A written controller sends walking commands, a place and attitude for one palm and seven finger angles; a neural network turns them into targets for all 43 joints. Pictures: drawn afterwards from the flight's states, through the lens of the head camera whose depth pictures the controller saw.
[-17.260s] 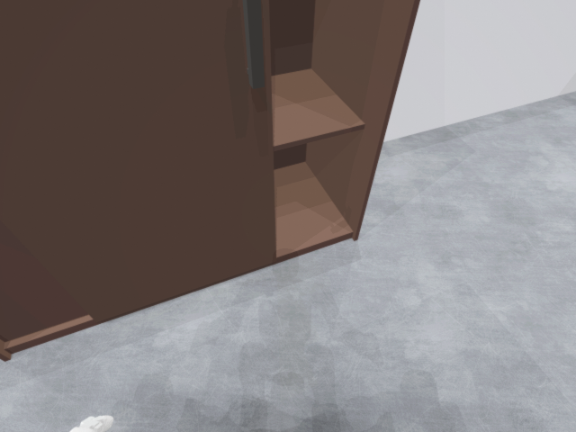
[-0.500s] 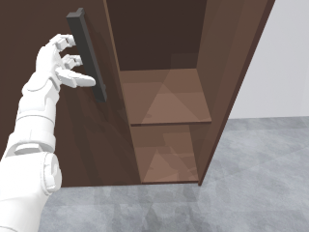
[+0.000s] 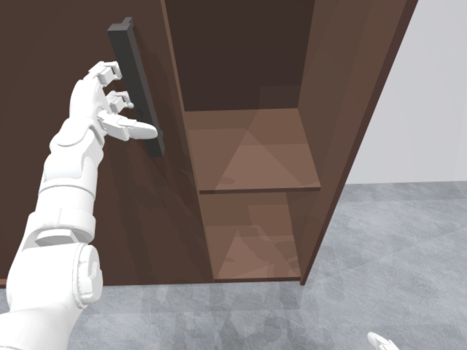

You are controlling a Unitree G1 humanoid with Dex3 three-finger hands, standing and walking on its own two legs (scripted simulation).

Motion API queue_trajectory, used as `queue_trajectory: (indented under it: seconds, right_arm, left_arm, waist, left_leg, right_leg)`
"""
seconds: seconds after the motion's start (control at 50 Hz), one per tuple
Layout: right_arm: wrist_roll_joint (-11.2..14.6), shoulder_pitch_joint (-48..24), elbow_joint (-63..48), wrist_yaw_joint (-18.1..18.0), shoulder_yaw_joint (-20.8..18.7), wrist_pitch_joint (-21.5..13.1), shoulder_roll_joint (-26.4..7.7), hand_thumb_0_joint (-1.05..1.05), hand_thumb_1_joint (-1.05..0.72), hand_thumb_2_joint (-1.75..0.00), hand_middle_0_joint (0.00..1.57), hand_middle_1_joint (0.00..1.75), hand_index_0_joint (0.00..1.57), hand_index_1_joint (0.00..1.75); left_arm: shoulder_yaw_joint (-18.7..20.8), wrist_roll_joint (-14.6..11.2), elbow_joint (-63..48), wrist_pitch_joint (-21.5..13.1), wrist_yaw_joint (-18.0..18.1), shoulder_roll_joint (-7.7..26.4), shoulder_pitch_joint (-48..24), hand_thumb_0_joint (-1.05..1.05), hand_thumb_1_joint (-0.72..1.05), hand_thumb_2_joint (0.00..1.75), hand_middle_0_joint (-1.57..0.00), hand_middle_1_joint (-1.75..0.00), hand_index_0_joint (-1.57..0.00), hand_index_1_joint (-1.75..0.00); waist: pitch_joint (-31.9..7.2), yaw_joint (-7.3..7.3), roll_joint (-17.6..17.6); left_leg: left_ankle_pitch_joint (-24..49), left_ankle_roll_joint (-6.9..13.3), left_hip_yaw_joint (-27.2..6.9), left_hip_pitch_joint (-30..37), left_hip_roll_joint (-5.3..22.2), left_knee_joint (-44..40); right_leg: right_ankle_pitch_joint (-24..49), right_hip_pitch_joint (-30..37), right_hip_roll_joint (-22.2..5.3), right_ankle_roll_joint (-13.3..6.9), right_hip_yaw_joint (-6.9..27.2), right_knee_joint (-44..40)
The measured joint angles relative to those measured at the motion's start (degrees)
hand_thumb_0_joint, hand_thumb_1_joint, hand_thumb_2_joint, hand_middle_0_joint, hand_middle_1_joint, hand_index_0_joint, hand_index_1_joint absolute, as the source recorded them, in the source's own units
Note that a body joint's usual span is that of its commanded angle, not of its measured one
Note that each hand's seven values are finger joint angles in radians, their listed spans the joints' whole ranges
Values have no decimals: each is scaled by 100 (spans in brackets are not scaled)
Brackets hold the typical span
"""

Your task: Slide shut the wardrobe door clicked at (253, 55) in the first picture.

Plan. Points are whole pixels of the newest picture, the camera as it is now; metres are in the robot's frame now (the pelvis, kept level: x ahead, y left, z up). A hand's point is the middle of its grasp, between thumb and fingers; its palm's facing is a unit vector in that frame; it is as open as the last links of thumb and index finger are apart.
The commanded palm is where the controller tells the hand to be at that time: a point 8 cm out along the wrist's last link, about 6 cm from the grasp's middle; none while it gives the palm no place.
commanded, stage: slide the fingers in behind the handle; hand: left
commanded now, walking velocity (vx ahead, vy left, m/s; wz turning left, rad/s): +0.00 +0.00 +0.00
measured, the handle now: (144, 94) +0.50 +0.16 +0.21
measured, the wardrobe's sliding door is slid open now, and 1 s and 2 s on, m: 0.37 0.37 0.37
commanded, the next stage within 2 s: grip the handle and tug to test in 1.16 s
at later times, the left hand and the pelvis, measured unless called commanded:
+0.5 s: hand (143, 104) +0.45 +0.15 +0.22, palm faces +0.04 -1.00 -0.01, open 14.0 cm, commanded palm +0.43 +0.19 +0.22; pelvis +0.00 -0.01 +0.00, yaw +0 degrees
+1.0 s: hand (150, 104) +0.45 +0.13 +0.22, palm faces +0.03 -1.00 -0.01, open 14.1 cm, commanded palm +0.42 +0.19 +0.22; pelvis +0.00 -0.01 +0.00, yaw +0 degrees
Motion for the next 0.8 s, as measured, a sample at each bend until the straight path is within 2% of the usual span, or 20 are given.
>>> queue_trajectory:
  seconds: [0.2, 0.36, 0.48, 0.62, 0.8]
  right_arm:
    - [-6, -19, 40, 25, 5, 80, 17, 1, -91, -90, 20, 30, 20, 30]
    - [-29, -6, 38, 13, -1, 88, 38, 1, -91, -90, 20, 30, 21, 30]
    - [-18, 71, 88, 18, -33, 89, 10, 1, -91, -90, 20, 30, 20, 30]
    - [-19, 95, 148, 50, -72, 58, -3, 1, -91, -90, 20, 30, 20, 30]
    - [-42, -18, 65, 77, -54, 62, 34, 1, -91, -90, 20, 30, 20, 30]
  left_arm:
    - [-108, -57, -256, 90, 132, -233, 89, -1, -50, 30, -30, -120, -30, -120]
    - [-106, 4, -179, 90, 246, -215, 20, -1, -50, 30, -30, -120, -30, -120]
    - [-143, -9, -139, 67, 256, -210, -18, -1, -50, 30, -32, -121, -30, -120]
    - [-267, -28, -243, 81, 305, -305, -26, -1, -50, 30, -31, -121, -30, -120]
    - [-224, 19, -343, 131, 438, -413, 59, -1, -50, 30, -31, -120, -29, -120]
  waist:
    - [-12, 38, 30]
    - [25, -8, 24]
    - [28, 19, 33]
    - [27, 62, 31]
    - [-2, 27, 42]
  left_leg:
    - [-7, -4, -2, 62, -18, -27]
    - [0, -27, -4, 63, 1, -43]
    - [-6, -37, -30, 50, 5, -37]
    - [-2, -44, -66, 28, -9, -28]
    - [-11, -48, -34, 77, 1, -36]
  right_leg:
    - [-20, 55, -16, -3, -4, -7]
    - [-24, 44, 4, -26, -2, -1]
    - [-31, 46, 13, -39, -26, -8]
    - [-45, 37, 9, -48, -62, 6]
    - [-56, 57, 11, -52, -26, 27]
